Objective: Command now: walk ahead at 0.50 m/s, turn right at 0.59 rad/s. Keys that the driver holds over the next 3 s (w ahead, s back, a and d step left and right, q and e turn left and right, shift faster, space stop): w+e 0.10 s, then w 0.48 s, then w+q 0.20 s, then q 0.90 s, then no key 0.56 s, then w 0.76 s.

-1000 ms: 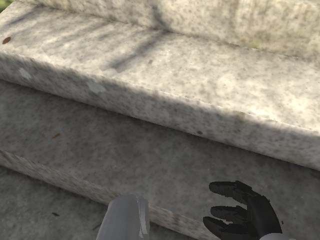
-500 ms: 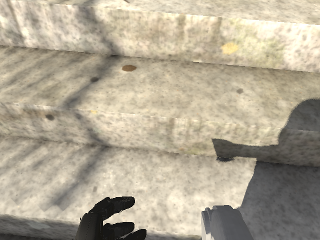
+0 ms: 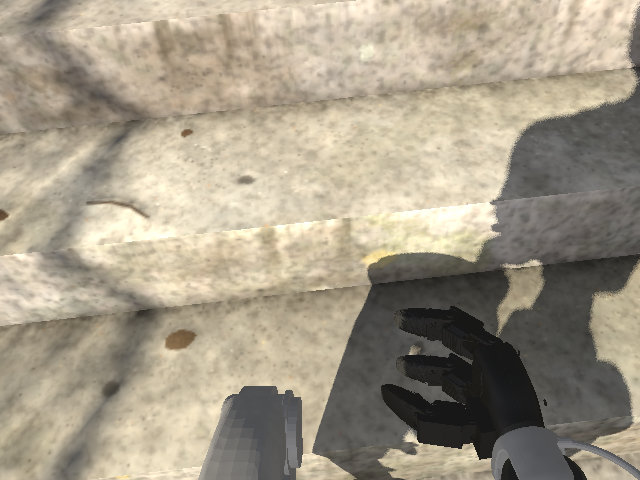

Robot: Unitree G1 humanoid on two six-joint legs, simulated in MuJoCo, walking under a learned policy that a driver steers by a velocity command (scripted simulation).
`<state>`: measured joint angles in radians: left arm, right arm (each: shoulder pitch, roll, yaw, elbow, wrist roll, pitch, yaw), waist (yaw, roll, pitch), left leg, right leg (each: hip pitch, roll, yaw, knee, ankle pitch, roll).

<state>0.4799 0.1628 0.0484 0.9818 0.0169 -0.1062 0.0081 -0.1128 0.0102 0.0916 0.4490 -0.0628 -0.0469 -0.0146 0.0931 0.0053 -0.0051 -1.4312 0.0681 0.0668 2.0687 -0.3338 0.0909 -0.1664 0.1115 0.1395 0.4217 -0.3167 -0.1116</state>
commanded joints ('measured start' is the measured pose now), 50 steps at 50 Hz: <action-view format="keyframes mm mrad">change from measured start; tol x64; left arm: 1 75 123 41 -48 -14 16 62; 26 -941 -142 -99 -698 13 59 -10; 50 -67 77 6 -30 20 -61 -17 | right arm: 1 -271 11 8 -186 -5 -11 22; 26 773 -220 -155 621 30 -82 -33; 50 134 -104 -122 120 24 48 -59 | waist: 1 1 -100 -62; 34 121 -186 -642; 50 -133 10 57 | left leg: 1 386 4 23 -421 -53 19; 8 1354 309 -1056 -1658 -139 298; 28 1209 139 19 -2258 322 117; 31 1434 199 30 -1657 1726 67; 34 898 -144 -151 -410 262 -51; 50 55 -124 -108 194 88 25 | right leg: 1 -62 -239 222 -400 584 -150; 5 51 -243 113 202 1827 -96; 8 -569 51 105 1438 163 37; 13 -948 -29 86 1727 166 -41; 24 -1499 -210 -159 1594 -239 -45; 31 -95 -38 -348 690 -16 -58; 34 208 -517 724 -37 -202 -139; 50 20 -414 -291 -170 316 5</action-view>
